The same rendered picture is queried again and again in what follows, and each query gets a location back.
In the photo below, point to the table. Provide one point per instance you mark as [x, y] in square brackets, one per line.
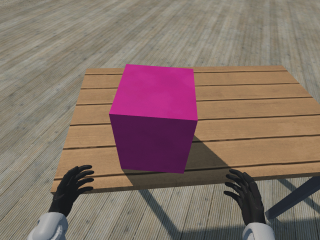
[254, 119]

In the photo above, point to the robot left forearm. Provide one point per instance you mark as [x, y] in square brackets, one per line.
[50, 226]

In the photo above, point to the robot right hand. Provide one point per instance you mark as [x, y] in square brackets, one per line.
[249, 198]

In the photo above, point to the robot right forearm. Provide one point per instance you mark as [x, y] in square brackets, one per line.
[258, 231]

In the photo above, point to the robot left hand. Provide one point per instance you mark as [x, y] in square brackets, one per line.
[67, 191]

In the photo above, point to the carton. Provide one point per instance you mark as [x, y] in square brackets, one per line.
[154, 118]

